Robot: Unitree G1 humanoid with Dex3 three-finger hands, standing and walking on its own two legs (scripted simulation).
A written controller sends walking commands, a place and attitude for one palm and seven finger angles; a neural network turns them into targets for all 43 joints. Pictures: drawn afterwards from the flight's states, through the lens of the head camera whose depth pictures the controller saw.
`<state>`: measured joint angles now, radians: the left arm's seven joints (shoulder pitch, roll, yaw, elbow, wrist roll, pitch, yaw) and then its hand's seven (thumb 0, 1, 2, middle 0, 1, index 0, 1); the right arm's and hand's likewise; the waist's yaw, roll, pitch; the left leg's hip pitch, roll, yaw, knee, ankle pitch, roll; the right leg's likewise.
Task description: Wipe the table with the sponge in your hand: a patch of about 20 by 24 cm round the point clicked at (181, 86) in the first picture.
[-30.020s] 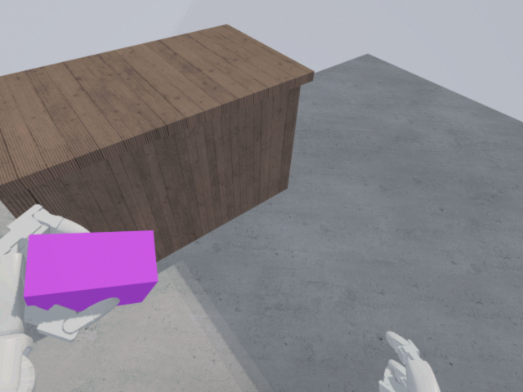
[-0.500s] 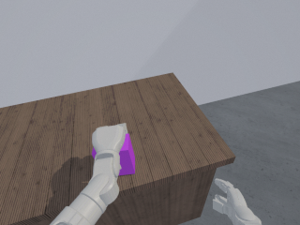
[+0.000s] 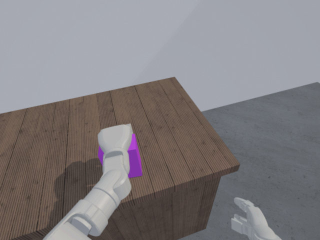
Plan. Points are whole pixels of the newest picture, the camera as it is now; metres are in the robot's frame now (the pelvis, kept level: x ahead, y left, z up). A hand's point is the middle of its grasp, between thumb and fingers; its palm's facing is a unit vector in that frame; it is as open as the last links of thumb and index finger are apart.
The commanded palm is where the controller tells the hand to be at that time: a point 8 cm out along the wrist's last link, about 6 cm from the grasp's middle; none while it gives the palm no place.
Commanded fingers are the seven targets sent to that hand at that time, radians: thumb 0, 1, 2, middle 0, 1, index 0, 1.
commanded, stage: wipe forward along the third lane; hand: left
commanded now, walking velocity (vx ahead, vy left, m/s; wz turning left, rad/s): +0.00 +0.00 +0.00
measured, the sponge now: (123, 162) +0.34 +0.16 +0.00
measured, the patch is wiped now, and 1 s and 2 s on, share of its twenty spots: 0.95 0.95 1.00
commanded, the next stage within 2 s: wipe back along the third lane in 1.34 s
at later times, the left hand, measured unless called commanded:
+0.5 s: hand (117, 136) +0.40 +0.18 +0.05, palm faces -0.05 -0.04 -1.00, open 10.3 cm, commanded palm +0.37 +0.18 +0.08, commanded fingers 0.00 0.10 1.30 -1.20 -1.60 -1.20 -1.60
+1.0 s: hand (113, 126) +0.44 +0.21 +0.05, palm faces -0.06 -0.02 -1.00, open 10.3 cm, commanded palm +0.42 +0.20 +0.08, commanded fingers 0.00 0.10 1.30 -1.20 -1.60 -1.20 -1.60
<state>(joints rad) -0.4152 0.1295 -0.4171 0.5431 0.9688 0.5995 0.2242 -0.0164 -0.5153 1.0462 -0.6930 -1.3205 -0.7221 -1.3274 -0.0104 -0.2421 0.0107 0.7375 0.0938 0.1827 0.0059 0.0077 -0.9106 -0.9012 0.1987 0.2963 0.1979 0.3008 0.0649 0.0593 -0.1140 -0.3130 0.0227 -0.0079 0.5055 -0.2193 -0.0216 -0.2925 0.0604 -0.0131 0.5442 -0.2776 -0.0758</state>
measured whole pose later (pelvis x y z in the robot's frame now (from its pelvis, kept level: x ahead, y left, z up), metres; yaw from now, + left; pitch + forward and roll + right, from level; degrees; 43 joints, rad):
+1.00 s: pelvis +0.01 +0.03 +0.00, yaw +0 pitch +9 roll -1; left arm -0.80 0.18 -0.26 1.03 0.98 0.49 0.28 0.00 -0.52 1.05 -0.70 -1.32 -0.73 -1.33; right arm 0.12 -0.23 0.00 0.77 0.07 0.18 -0.03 0.00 -0.91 -0.90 0.20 0.30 0.20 0.30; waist -0.03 0.04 -0.15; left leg -0.49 0.01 0.00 0.56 -0.24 0.01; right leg -0.44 0.05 0.00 0.54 -0.27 -0.03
